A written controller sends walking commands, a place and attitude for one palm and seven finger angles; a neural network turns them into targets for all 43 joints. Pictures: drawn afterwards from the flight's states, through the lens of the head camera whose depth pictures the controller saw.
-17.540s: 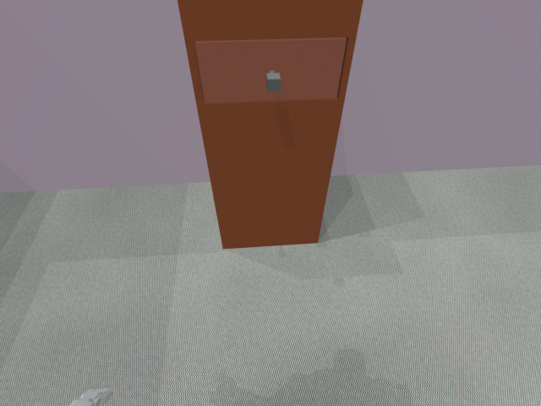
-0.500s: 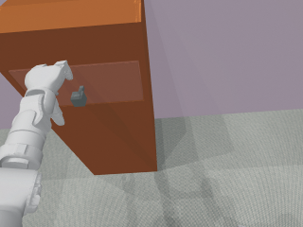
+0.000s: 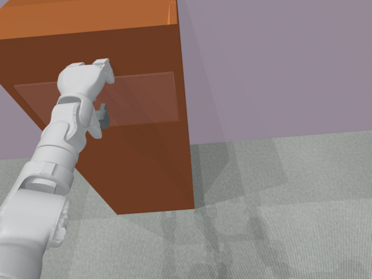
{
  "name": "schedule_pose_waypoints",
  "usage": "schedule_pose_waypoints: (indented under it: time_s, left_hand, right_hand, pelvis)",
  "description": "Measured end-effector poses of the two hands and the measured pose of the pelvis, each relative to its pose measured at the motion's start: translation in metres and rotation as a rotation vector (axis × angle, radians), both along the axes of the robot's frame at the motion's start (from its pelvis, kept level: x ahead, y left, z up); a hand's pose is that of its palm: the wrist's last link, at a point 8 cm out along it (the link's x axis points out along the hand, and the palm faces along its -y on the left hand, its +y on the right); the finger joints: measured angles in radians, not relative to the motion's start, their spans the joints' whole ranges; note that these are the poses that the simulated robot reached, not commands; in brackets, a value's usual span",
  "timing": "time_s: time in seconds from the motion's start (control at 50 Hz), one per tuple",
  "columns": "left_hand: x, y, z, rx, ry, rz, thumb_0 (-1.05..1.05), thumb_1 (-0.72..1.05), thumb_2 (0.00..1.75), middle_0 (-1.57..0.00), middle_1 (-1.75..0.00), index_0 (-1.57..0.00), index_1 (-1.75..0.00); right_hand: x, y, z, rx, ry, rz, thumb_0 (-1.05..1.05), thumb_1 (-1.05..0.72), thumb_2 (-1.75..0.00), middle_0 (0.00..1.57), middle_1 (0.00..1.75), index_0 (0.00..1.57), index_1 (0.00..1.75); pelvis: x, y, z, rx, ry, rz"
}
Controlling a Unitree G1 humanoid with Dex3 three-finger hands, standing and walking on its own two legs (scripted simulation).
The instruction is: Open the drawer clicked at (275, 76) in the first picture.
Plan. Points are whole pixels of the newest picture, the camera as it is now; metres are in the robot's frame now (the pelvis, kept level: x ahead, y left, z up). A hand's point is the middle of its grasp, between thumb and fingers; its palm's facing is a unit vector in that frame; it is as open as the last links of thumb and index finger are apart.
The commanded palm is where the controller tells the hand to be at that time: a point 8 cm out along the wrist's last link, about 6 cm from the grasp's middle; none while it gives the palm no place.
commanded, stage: move the hooked fingers above the handle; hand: left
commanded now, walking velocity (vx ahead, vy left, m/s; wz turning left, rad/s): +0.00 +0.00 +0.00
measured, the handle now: (101, 114) +0.50 +0.23 +0.06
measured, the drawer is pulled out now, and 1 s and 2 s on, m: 0.00 0.00 0.00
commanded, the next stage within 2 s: none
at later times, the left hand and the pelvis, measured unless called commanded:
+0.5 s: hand (94, 97) +0.47 +0.21 +0.14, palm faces +0.13 -0.04 -0.99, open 13.6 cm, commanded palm +0.44 +0.26 +0.18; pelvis +0.00 +0.01 +0.00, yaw +1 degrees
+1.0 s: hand (91, 104) +0.47 +0.22 +0.13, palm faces +0.08 -0.06 -0.99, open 13.8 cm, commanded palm +0.45 +0.26 +0.18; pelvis +0.00 +0.00 +0.00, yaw +3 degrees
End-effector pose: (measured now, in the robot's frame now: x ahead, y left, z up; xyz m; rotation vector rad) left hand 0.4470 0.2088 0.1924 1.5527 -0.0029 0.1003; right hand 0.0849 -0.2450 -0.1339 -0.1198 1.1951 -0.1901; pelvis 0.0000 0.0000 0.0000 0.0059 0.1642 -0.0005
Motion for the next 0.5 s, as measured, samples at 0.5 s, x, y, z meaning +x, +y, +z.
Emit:
schedule_pose_waypoints:
  time_s: [0.5]
  left_hand:
    - [-0.001, 0.002, 0.002, -0.011, -0.071, -0.087, 0.0, -0.49, 0.3, -0.44, -1.3, -0.36, -1.25]
  right_hand:
    - [0.008, -0.014, 0.005, -0.062, -0.006, 0.041, 0.01, -0.9, -0.9, 0.2, 0.3, 0.2, 0.3]
  pelvis:
    - [0.002, 0.005, -0.003, -0.008, 0.019, 0.027]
